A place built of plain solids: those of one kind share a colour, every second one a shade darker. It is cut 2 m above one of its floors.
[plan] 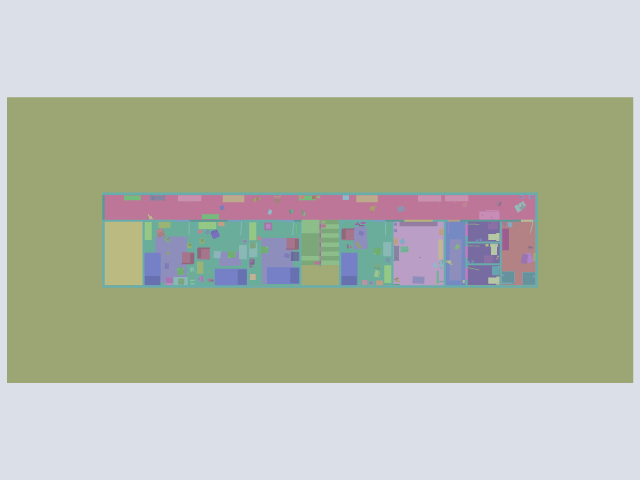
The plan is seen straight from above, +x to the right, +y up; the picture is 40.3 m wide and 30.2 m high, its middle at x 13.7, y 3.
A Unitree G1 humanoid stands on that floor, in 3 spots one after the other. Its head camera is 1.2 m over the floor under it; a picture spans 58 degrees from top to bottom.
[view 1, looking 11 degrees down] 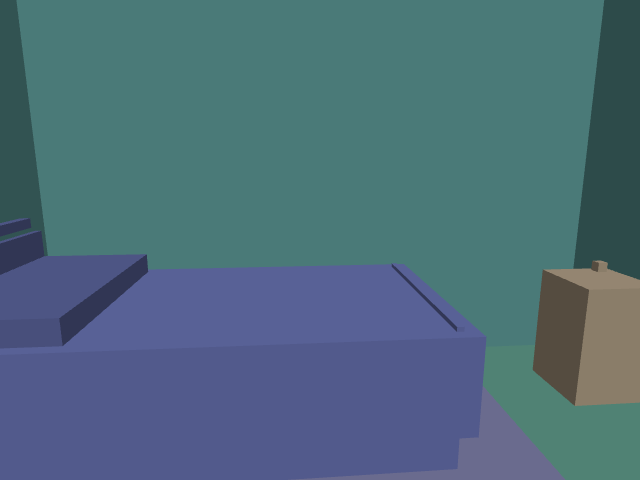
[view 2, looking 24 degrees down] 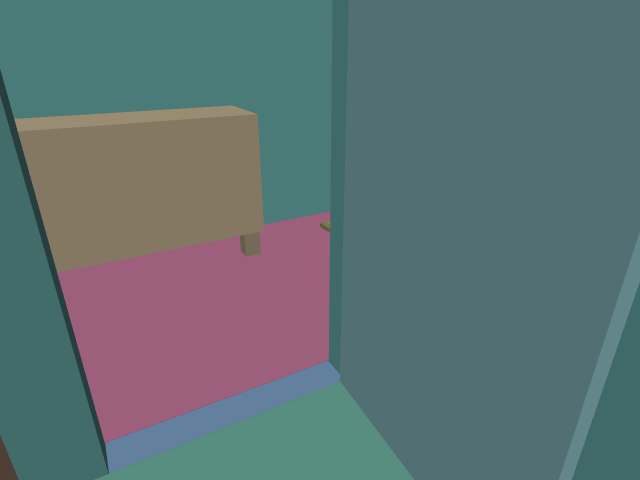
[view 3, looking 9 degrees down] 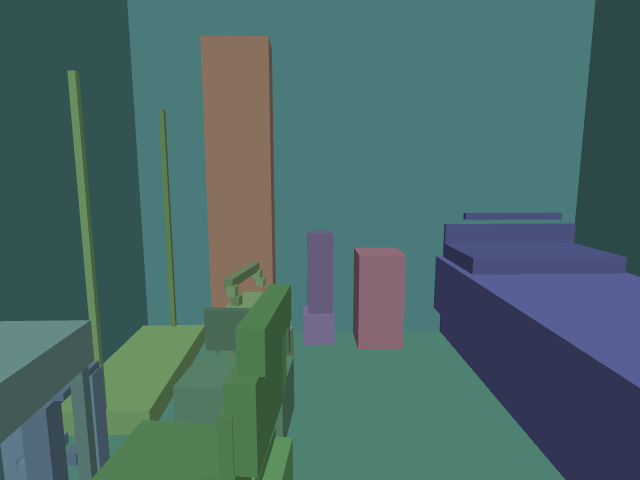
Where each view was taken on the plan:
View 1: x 11.07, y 2.67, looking -95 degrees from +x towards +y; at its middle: wall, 2.57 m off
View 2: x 8.03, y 3.02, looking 61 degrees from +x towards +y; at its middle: floor_gallery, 2.95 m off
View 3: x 17.02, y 3.27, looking -92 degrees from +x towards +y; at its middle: plant_snake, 2.93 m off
